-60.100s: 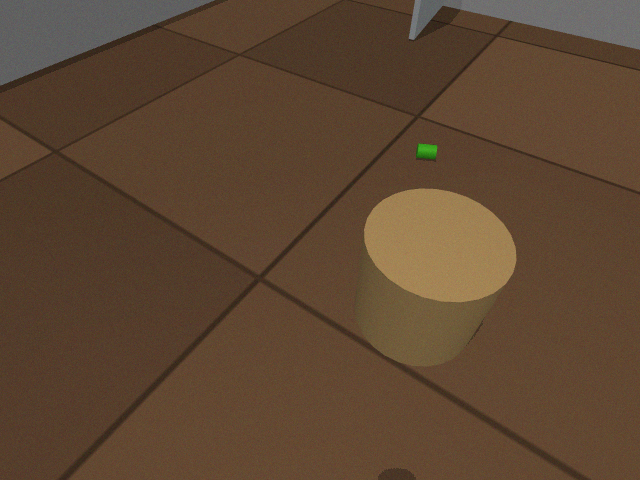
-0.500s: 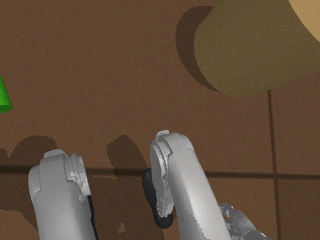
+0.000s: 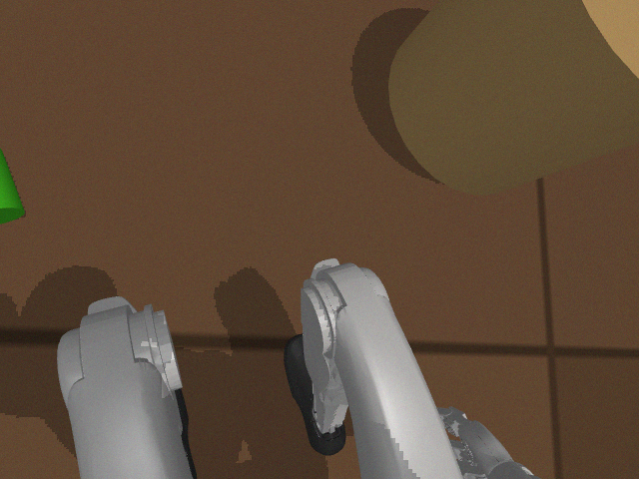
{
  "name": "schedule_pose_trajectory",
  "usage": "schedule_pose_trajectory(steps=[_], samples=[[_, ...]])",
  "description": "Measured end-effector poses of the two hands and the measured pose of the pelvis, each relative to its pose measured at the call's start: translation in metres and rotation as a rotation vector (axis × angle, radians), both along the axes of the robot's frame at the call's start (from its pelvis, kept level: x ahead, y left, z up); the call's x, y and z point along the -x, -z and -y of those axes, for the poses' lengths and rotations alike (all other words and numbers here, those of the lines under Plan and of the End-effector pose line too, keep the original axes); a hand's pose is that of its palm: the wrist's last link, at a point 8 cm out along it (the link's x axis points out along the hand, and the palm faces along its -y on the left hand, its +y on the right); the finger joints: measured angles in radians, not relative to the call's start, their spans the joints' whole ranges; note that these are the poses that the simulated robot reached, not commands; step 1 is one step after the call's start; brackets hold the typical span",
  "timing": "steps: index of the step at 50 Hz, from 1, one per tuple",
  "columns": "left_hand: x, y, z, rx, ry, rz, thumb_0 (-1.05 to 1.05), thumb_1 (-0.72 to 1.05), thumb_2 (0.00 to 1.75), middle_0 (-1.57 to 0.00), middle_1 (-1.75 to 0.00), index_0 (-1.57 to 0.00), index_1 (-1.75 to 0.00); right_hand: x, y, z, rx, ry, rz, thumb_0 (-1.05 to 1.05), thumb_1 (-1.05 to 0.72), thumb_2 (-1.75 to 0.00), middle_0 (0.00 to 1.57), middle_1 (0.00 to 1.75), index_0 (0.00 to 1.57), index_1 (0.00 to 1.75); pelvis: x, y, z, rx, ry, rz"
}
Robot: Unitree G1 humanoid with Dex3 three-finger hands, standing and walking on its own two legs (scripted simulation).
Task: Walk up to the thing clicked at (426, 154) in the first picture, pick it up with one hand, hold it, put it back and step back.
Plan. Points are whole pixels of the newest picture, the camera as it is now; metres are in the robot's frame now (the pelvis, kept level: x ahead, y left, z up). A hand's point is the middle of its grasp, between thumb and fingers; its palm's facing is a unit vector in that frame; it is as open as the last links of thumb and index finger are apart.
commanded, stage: rise first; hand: left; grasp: from above
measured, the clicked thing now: out of the picture +0.49 +0.37 -0.29
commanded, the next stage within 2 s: approach in 0.64 s
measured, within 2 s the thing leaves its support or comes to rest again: neither
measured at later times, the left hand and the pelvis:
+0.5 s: hand out of the picture +0.44 +0.39 -0.16, palm faces -0.46 -0.13 -0.88, open 14.4 cm; pelvis +0.00 +0.00 +0.00, yaw +0 degrees
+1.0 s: hand out of the picture +0.46 +0.36 -0.17, palm faces -0.47 -0.11 -0.88, open 14.4 cm; pelvis +0.00 +0.00 +0.00, yaw +0 degrees
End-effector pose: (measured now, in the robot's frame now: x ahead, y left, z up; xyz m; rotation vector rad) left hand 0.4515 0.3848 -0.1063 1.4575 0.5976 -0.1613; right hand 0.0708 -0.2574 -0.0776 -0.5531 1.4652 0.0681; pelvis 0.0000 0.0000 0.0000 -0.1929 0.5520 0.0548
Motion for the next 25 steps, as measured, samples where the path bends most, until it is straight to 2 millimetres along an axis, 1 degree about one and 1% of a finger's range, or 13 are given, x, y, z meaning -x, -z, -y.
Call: schedule_pose_trajectory(steps=[4,8,15,21,25], samples=[[-0.0026,0.0012,0.0007,0.006,0.004,0.027,0.00,-0.58,1.06,-0.09,-0.95,-0.06,-0.98,-0.0011,-0.0008,0.0008,0.010,-0.006,0.008,0.00,-0.90,-0.89,0.20,0.30,0.20,0.30,0.0008,0.0018,-0.0004,0.004,0.001,0.007],[-0.0042,-0.0017,-0.0017,-0.007,0.000,0.048,0.00,-0.58,1.06,-0.09,-0.95,-0.06,-0.98,-0.0009,-0.0007,0.0006,0.012,-0.003,0.011,0.00,-0.90,-0.89,0.20,0.30,0.20,0.30,0.0008,0.0030,-0.0011,0.005,0.001,0.006],[-0.0031,-0.0077,-0.0065,-0.036,-0.022,0.029,0.00,-0.59,1.06,-0.09,-0.95,-0.06,-0.98,-0.0009,0.0007,-0.0016,-0.001,0.009,0.021,0.00,-0.90,-0.89,0.20,0.30,0.20,0.30,0.0006,0.0020,-0.0013,0.001,-0.003,-0.002],[-0.0002,-0.0037,-0.0058,-0.027,-0.022,-0.014,0.00,-0.58,1.06,-0.09,-0.96,-0.06,-0.98,0.0004,0.0011,-0.0026,-0.008,0.008,0.014,0.00,-0.90,-0.89,0.20,0.30,0.20,0.30,0.0010,0.0001,-0.0010,0.000,-0.002,-0.003],[-0.0004,-0.0007,-0.0029,-0.011,-0.007,-0.010,0.00,-0.57,1.05,-0.09,-0.96,-0.06,-0.98,0.0018,0.0002,-0.0017,-0.004,0.002,0.002,0.00,-0.90,-0.89,0.20,0.30,0.20,0.30,0.0006,0.0003,-0.0006,0.000,-0.002,0.000]])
